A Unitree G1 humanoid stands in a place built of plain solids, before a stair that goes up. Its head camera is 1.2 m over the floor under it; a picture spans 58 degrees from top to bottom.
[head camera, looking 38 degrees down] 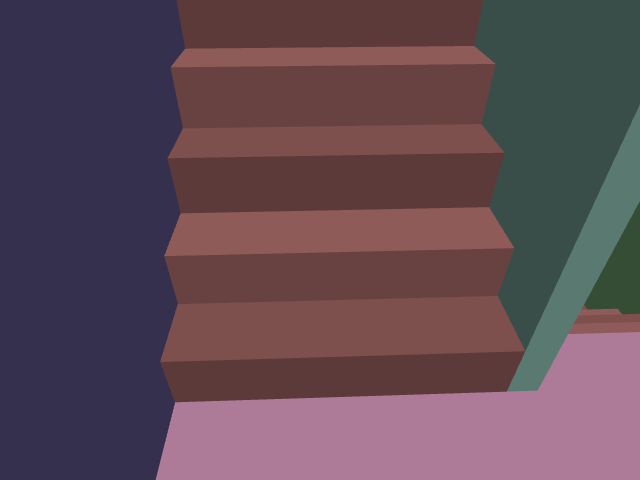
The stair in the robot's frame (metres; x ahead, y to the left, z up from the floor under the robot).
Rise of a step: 0.20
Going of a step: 0.22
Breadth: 1.02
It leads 2 degrees to the left of straight ahead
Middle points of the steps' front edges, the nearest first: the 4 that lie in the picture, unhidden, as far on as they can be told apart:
0.75 -0.07 0.20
0.97 -0.06 0.40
1.18 -0.05 0.60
1.40 -0.05 0.80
